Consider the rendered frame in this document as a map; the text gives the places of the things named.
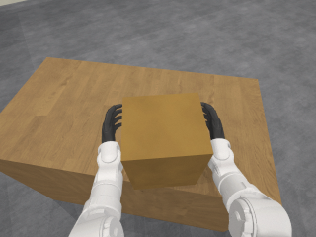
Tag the robot right forearm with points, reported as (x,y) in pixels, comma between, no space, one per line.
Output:
(229,180)

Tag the carton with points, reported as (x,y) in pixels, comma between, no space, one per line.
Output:
(164,140)

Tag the robot right upper arm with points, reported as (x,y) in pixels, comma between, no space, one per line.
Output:
(255,217)

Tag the robot right hand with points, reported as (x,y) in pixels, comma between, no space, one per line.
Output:
(213,122)

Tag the robot left upper arm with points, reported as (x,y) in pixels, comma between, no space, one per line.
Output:
(104,226)

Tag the robot left forearm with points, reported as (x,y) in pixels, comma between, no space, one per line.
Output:
(107,186)

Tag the pedestal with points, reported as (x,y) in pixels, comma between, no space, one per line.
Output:
(51,130)

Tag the robot left hand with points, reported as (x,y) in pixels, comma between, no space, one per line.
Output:
(109,128)

